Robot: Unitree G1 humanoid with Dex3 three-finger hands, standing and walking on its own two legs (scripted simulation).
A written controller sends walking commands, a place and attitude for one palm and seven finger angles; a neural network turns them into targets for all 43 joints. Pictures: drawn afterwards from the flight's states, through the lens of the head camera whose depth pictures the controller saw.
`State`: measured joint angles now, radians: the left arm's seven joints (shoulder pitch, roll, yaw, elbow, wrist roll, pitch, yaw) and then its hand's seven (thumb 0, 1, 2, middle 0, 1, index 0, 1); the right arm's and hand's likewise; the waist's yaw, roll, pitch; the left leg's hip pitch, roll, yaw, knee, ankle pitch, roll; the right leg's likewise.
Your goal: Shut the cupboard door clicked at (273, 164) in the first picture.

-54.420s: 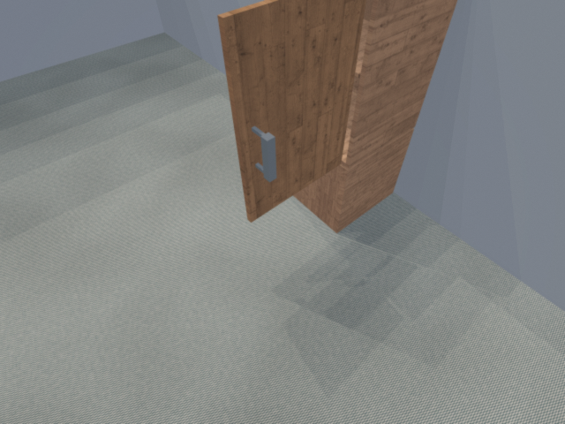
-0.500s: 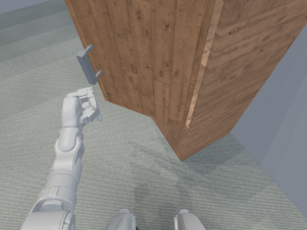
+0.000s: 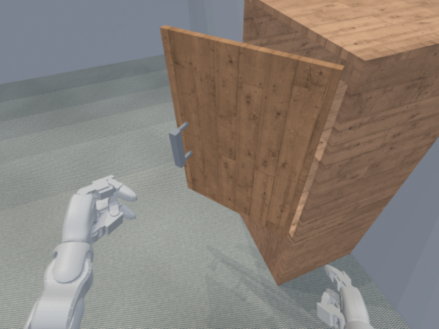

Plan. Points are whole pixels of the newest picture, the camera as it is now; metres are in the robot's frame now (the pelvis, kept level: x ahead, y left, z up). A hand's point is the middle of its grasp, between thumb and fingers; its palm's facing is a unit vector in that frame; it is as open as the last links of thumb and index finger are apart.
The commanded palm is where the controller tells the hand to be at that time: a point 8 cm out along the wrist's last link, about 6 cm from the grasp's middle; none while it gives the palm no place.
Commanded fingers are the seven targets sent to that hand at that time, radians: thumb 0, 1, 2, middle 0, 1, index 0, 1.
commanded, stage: draw the hand back to the body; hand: left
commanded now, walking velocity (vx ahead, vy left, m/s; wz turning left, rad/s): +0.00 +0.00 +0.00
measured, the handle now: (182, 144) +0.63 +0.17 -0.07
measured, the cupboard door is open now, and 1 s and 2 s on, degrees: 36 36 36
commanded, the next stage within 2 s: step back with the hand held close in 0.78 s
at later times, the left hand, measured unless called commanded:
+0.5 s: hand (15, 236) +0.18 +0.27 +0.18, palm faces +0.49 -0.75 -0.45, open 6.7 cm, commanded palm +0.14 +0.30 +0.19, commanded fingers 0.00 0.90 0.90 -0.20 -0.30 -0.20 -0.30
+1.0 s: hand (40, 229) +0.20 +0.26 +0.17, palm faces +0.44 -0.77 -0.46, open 7.4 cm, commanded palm +0.14 +0.29 +0.19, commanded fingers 0.00 0.90 0.90 -0.20 -0.30 -0.20 -0.30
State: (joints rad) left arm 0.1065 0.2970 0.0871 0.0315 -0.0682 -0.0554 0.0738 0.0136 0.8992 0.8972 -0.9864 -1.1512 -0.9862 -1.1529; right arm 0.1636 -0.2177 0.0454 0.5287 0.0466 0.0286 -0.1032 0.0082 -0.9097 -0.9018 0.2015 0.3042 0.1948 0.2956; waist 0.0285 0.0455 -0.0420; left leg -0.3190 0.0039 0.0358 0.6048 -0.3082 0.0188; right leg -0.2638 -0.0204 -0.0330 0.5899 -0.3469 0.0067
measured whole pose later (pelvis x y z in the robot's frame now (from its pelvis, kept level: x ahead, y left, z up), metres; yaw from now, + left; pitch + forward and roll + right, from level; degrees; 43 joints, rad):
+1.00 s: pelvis +0.01 -0.01 +0.01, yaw +0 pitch -2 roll -1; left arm 0.47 0.36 0.37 -0.34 -0.06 -0.12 0.10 0.01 0.89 0.90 -0.22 -0.30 -0.22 -0.31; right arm 0.18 -0.24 0.01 0.62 0.01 -0.07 -0.08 0.01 -0.91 -0.90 0.20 0.30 0.20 0.30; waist 0.04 0.10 -0.01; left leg -0.18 0.02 0.02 0.47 -0.25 0.00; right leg -0.11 0.01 -0.05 0.41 -0.27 -0.01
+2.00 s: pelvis -0.17 +0.03 -0.01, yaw +6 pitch -1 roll -3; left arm 0.41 0.42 0.45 -0.45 -0.03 -0.22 0.17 0.01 0.89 0.90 -0.22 -0.30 -0.22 -0.30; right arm 0.16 -0.19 -0.01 0.63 -0.01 -0.07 -0.09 0.01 -0.91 -0.90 0.20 0.30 0.20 0.30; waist 0.02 0.00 0.05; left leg -0.46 0.02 0.03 0.66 -0.18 0.05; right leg -0.51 0.07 0.07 0.97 -0.39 0.03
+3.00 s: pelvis -0.26 +0.05 +0.00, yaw +1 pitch +0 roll -1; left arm 0.55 0.39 0.40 -0.39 -0.05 -0.18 0.17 0.00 0.89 0.90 -0.22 -0.30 -0.22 -0.31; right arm 0.28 -0.21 0.02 0.69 0.00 -0.08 -0.09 0.01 -0.90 -0.90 0.21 0.31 0.20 0.30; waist 0.04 0.03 -0.09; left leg -0.34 0.00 0.01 0.56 -0.22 0.02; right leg -0.12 0.02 -0.02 0.52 -0.40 -0.01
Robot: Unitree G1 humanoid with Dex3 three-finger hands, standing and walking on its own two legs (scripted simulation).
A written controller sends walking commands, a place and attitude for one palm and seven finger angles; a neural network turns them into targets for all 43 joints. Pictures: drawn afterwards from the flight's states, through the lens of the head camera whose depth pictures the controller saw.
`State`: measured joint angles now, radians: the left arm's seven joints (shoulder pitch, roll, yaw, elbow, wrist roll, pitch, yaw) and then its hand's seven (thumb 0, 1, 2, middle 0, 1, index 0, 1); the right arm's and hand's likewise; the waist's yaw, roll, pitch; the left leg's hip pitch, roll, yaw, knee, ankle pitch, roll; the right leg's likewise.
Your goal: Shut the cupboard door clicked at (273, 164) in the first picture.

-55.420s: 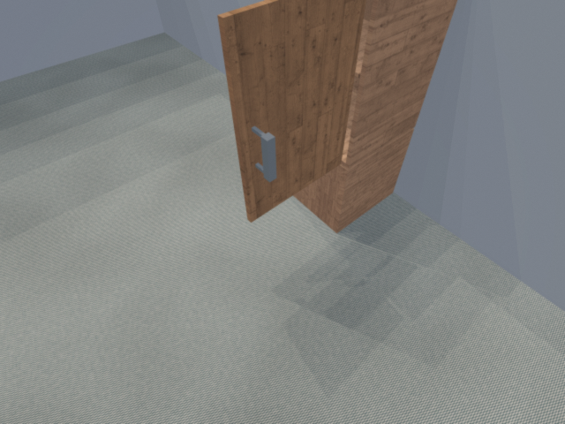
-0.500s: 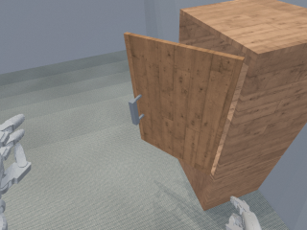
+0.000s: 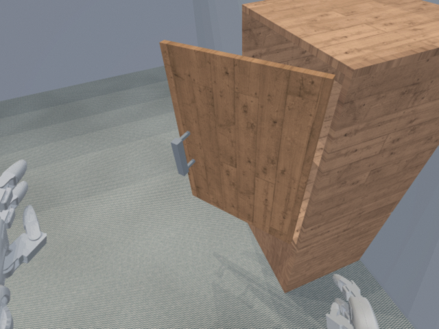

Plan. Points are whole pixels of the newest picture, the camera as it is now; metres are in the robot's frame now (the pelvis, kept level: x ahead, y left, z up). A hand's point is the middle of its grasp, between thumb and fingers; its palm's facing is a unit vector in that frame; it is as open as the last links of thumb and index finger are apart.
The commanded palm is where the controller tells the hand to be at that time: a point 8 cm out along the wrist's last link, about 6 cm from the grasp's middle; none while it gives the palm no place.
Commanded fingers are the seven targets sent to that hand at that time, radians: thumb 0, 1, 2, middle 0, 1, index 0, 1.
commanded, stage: step back with the hand held close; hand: left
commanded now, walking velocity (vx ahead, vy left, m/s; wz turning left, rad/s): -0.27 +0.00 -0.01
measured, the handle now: (184, 153) +0.62 +0.18 -0.08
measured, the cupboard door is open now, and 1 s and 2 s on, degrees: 36 36 36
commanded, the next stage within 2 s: stop stepping back and stand still in 1.02 s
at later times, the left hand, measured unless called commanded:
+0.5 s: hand out of the picture +0.14 +0.30 +0.15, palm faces +0.39 -0.77 -0.50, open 7.4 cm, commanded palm +0.08 +0.33 +0.17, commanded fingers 0.00 0.90 0.90 -0.20 -0.30 -0.20 -0.30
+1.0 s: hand out of the picture +0.02 +0.34 +0.16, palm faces +0.57 -0.72 -0.40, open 7.4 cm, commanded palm -0.06 +0.35 +0.17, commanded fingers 0.00 0.90 0.90 -0.20 -0.30 -0.20 -0.30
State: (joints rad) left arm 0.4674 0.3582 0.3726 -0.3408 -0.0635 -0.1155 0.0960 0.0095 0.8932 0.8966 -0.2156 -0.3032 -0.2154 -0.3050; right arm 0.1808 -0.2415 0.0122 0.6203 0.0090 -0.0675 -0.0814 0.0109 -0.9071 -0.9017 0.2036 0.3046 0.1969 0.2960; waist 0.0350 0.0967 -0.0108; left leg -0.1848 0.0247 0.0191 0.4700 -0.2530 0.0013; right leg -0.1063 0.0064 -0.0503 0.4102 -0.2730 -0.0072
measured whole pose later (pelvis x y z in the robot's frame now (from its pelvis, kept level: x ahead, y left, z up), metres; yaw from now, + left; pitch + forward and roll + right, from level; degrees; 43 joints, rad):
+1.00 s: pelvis -0.17 +0.04 -0.02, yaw +5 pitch -1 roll -3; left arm 0.41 0.42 0.45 -0.45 -0.03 -0.22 0.17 0.01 0.89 0.90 -0.22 -0.30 -0.22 -0.30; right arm 0.16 -0.19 -0.01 0.63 -0.01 -0.07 -0.09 0.01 -0.91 -0.90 0.20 0.30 0.20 0.30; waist 0.02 0.00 0.05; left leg -0.46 0.02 0.03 0.66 -0.18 0.05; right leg -0.51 0.07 0.07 0.97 -0.39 0.03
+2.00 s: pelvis -0.26 +0.07 -0.01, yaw +0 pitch +0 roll -1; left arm 0.55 0.39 0.40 -0.39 -0.05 -0.18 0.17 0.00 0.89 0.90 -0.22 -0.30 -0.22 -0.31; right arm 0.28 -0.21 0.02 0.69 0.00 -0.08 -0.09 0.01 -0.90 -0.90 0.21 0.31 0.20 0.30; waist 0.04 0.03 -0.09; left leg -0.34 0.00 0.01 0.56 -0.22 0.02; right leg -0.12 0.02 -0.02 0.52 -0.40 -0.01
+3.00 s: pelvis -0.30 +0.08 +0.00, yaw +0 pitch -2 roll -1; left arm 0.43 0.21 0.01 1.14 0.02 0.02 0.01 0.00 0.92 0.90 -0.20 -0.30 -0.20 -0.30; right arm 0.28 -0.19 -0.02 1.07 -0.01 0.03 -0.03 0.01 -0.91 -0.90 0.20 0.30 0.20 0.30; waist 0.00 0.04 0.03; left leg -0.32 0.00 0.02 0.45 -0.11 0.03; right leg -0.12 0.01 -0.02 0.45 -0.30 0.00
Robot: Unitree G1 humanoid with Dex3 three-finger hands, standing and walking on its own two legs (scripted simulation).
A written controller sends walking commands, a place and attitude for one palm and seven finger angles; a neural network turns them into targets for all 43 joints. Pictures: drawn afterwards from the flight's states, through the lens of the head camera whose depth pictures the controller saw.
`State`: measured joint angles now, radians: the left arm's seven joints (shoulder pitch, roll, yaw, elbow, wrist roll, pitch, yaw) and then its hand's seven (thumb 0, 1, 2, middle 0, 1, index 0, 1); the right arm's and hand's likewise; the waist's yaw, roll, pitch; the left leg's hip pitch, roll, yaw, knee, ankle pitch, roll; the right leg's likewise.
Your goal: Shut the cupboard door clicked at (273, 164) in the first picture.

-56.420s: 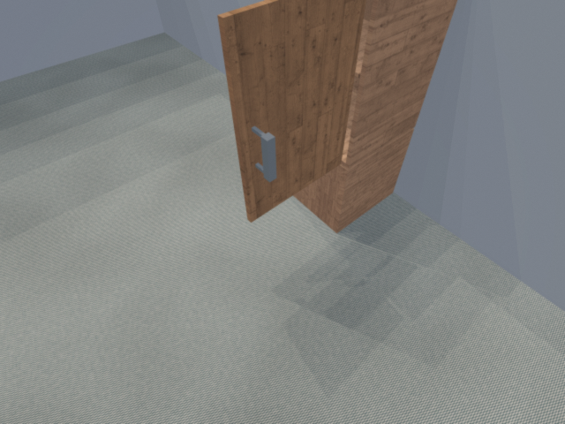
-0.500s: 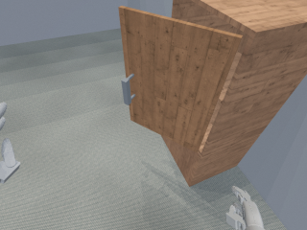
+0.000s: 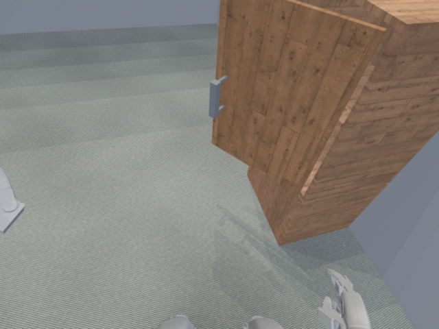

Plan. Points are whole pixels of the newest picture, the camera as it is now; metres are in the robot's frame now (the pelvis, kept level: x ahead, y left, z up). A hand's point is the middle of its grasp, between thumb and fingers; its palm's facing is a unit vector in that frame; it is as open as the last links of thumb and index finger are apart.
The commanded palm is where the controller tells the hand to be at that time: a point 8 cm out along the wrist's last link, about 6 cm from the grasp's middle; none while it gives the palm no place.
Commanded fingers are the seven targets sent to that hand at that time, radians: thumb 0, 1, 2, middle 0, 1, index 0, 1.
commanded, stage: step back with the hand held close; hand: left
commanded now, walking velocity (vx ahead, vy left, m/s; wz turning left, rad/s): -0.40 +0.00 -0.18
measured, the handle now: (218, 96) +0.81 +0.06 -0.06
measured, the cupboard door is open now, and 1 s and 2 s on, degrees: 36 36 36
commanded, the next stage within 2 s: stop stepping back and stand still in 0.02 s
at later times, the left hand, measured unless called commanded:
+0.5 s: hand (8, 271) +0.14 +0.24 +0.18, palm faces +0.37 -0.84 -0.40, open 7.4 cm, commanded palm +0.09 +0.28 +0.20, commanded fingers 0.00 0.90 0.90 -0.20 -0.30 -0.20 -0.30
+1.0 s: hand out of the picture +0.11 +0.30 +0.18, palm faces +0.45 -0.79 -0.42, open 7.4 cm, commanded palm +0.08 +0.32 +0.20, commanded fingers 0.00 0.90 0.90 -0.20 -0.30 -0.20 -0.30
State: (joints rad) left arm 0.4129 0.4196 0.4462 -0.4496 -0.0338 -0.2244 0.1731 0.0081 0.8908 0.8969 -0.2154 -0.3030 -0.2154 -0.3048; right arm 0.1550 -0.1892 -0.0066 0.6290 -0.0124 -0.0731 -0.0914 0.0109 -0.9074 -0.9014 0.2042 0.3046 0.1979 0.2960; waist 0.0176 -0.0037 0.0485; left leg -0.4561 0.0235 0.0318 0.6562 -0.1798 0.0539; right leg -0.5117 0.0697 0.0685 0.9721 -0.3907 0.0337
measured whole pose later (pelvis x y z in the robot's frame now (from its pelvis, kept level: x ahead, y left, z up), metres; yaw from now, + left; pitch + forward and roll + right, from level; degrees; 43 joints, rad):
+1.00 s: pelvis -0.09 +0.03 +0.01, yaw -5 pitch +0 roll -1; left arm 0.55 0.39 0.40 -0.39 -0.05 -0.18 0.17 0.00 0.89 0.90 -0.22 -0.30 -0.22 -0.31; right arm 0.28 -0.21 0.02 0.69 0.00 -0.08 -0.09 0.01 -0.90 -0.90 0.21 0.31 0.20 0.30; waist 0.04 0.03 -0.09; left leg -0.34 0.00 0.01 0.56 -0.22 0.02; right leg -0.12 0.02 -0.02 0.52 -0.40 -0.01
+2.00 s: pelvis -0.12 +0.05 +0.02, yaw -5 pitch -2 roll -1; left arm 0.43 0.21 0.01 1.14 0.02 0.02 0.01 0.00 0.92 0.90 -0.20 -0.30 -0.20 -0.30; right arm 0.28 -0.19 -0.02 1.07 -0.01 0.03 -0.03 0.01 -0.91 -0.90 0.20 0.30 0.20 0.30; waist 0.00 0.04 0.03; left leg -0.32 0.00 0.02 0.45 -0.11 0.03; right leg -0.12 0.01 -0.02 0.45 -0.30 0.00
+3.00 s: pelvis -0.08 +0.03 +0.02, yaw -6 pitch -2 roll +0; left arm 0.26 0.21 0.01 1.14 0.02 0.00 0.02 0.00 0.91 0.90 -0.20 -0.30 -0.20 -0.30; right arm 0.18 -0.21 0.00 1.12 -0.01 0.01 -0.03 0.00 -0.91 -0.90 0.20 0.30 0.20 0.30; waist 0.00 0.00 0.05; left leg -0.23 0.00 0.04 0.41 -0.15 0.02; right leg -0.01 0.01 -0.01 0.36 -0.32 -0.01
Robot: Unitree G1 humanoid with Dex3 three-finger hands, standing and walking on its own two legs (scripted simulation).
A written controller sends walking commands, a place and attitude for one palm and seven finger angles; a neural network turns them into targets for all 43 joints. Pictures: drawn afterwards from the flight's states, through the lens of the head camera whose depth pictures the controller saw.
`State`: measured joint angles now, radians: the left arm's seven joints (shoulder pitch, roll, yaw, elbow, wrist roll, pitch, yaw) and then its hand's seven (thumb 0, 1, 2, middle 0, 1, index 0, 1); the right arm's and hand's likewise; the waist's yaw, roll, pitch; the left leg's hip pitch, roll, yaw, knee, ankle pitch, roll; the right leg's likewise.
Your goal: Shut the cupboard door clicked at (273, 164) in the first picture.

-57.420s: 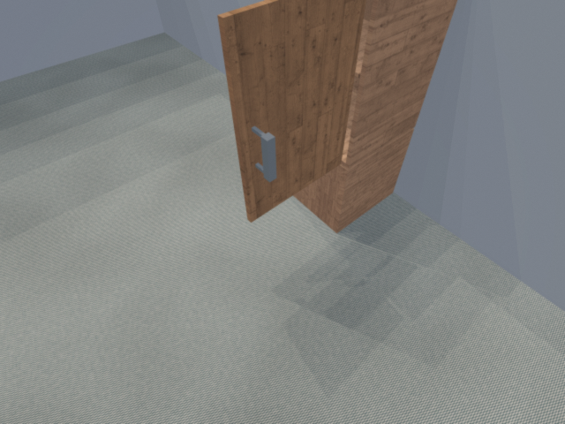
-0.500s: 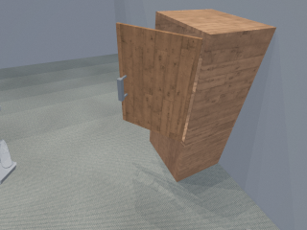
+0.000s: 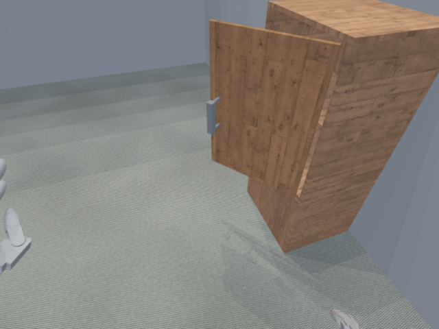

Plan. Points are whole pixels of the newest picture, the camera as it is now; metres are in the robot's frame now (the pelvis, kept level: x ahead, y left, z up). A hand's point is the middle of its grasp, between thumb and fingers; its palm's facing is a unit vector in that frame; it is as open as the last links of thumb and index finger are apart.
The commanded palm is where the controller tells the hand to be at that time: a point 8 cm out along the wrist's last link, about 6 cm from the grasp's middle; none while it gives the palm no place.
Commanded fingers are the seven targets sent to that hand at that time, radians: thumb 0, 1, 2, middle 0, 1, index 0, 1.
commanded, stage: stop stepping back and stand still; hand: left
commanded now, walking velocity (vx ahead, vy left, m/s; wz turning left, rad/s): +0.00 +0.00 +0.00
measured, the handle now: (214, 115) +0.89 +0.11 -0.07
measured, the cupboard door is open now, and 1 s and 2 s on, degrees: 36 36 36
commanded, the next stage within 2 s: let the arm hang, fingers relaxed in 0.22 s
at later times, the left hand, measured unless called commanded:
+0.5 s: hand out of the picture +0.14 +0.26 -0.06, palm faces +0.04 -0.90 -0.43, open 7.3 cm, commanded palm none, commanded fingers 0.00 0.90 0.90 -0.20 -0.30 -0.20 -0.30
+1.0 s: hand out of the picture -0.11 +0.21 -0.16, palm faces +0.02 -0.97 -0.25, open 7.3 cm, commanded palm none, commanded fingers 0.00 0.90 0.90 -0.20 -0.30 -0.20 -0.30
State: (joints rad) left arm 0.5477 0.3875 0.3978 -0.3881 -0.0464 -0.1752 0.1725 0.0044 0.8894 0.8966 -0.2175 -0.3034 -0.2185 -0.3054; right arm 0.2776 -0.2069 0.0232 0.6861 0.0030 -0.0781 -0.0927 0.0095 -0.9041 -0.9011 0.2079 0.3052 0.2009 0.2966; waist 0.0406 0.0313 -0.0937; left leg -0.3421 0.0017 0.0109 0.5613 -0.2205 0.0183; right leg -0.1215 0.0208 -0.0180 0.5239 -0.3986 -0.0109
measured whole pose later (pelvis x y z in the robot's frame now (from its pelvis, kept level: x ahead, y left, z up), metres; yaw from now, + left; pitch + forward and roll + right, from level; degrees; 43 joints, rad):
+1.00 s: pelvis -0.04 +0.01 +0.01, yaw +0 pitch -2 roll -1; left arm 0.43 0.21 0.01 1.14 0.02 0.02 0.01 0.00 0.92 0.90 -0.20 -0.30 -0.20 -0.30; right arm 0.28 -0.19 -0.02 1.07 -0.01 0.03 -0.03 0.01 -0.91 -0.90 0.20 0.30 0.20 0.30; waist 0.00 0.04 0.03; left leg -0.32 0.00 0.02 0.45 -0.11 0.03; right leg -0.12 0.01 -0.02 0.45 -0.30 0.00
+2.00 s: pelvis +0.01 +0.00 +0.01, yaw -1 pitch -2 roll +0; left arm 0.26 0.21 0.01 1.14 0.02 0.00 0.02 0.00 0.91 0.90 -0.20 -0.30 -0.20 -0.30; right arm 0.18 -0.21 0.00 1.12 -0.01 0.01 -0.03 0.00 -0.91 -0.90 0.20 0.30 0.20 0.30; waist 0.00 0.00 0.05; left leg -0.23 0.00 0.04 0.41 -0.15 0.02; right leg -0.01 0.01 -0.01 0.36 -0.32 -0.01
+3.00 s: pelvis +0.00 -0.03 +0.00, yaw +26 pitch +3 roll +0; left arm 0.16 0.22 0.05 0.87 0.03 0.04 0.02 0.00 0.91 0.90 -0.20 -0.30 -0.20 -0.30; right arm 0.19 -0.27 -0.11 0.93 -0.03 0.08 0.00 0.00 -0.91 -0.90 0.20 0.30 0.20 0.30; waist -0.03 0.05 0.07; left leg -0.57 -0.11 -0.12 0.90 -0.39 -0.03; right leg -0.26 -0.01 -0.02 0.55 -0.34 -0.01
